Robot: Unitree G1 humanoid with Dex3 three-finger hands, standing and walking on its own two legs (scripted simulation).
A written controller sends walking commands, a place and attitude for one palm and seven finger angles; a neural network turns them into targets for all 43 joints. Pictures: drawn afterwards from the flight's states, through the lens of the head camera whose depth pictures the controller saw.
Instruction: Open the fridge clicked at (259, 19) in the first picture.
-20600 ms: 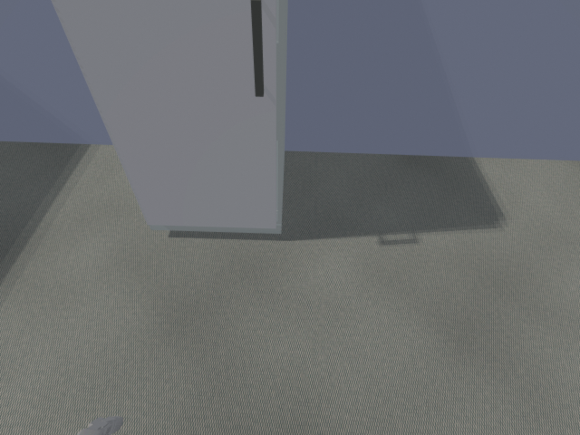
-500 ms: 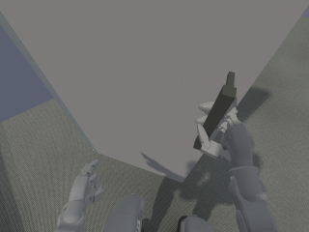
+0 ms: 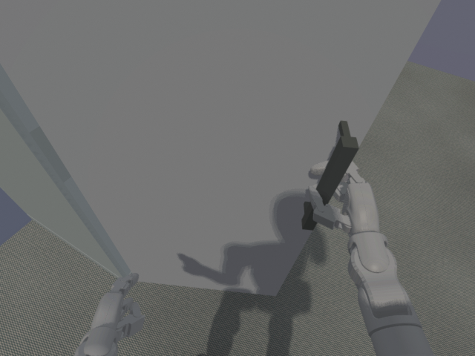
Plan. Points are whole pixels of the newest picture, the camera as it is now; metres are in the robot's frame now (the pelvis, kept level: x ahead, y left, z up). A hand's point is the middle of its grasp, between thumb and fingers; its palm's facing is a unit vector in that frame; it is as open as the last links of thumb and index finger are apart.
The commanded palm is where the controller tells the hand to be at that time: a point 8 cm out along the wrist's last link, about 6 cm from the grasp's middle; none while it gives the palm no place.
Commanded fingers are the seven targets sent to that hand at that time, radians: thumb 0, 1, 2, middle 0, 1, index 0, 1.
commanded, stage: stop walking and hold the door back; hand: right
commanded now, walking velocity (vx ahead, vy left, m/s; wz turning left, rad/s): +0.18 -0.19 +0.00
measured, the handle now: (323, 182) +0.40 -0.12 +0.08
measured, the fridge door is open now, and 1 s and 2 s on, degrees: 65 63 64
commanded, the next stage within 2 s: loosen the grip on the handle in 1.08 s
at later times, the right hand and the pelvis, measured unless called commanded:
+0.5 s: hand (316, 184) +0.39 -0.10 +0.09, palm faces +0.05 +0.96 -0.27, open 6.0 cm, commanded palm +0.35 -0.17 +0.08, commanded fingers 0.00 -0.90 -0.90 0.45 1.40 0.45 1.40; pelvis -0.06 +0.03 -0.02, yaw +2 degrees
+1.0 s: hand (319, 195) +0.36 -0.11 +0.09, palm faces -0.01 +0.98 -0.17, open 6.2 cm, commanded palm +0.34 -0.18 +0.08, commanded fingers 0.00 -0.90 -0.90 0.45 1.40 0.45 1.40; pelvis -0.04 +0.01 -0.02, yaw +6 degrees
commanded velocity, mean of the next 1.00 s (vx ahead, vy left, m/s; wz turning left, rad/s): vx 0.08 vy -0.04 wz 0.00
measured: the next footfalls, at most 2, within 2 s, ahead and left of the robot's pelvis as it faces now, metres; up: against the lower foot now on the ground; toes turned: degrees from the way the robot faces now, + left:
right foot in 0.18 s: -0.07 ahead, -0.11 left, +0.00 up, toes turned -4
left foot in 0.46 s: -0.02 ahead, +0.13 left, +0.00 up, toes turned +9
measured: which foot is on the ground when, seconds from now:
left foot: down 0.00-0.16, up 0.18-0.44, down 0.46-1.00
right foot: up 0.00-0.16, down 0.18-0.46, up 0.48-0.78, down 0.80-1.00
